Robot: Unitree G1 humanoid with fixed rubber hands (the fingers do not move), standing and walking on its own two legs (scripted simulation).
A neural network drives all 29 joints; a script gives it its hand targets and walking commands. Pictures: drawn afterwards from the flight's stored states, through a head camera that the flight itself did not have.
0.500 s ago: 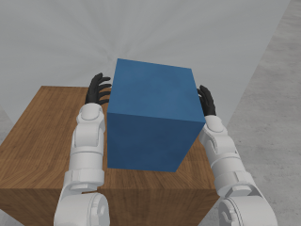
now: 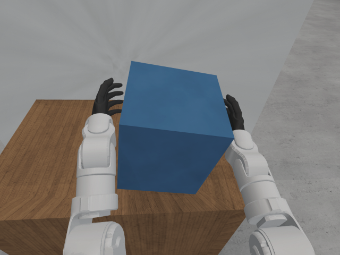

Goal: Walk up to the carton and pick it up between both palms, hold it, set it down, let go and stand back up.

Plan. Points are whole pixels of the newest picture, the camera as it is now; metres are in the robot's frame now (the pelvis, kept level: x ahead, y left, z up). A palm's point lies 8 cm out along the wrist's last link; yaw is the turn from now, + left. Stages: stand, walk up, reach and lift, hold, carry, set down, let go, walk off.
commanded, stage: reach and lift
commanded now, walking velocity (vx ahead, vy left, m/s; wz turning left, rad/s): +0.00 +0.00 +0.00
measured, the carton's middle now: (165, 133) +0.38 +0.00 +0.10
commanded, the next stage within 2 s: hold in 0.72 s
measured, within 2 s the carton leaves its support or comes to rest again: neither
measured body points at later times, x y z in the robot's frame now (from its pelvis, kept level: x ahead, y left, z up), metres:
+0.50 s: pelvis -0.01 -0.01 +0.00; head -0.05 +0.02 +0.45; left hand +0.38 +0.15 +0.19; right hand +0.36 -0.15 +0.16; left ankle +0.00 +0.10 -0.75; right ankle +0.02 -0.12 -0.75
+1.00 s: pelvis -0.01 +0.00 +0.00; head -0.06 +0.03 +0.44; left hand +0.36 +0.15 +0.21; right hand +0.36 -0.15 +0.18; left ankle +0.00 +0.10 -0.75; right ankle +0.02 -0.12 -0.75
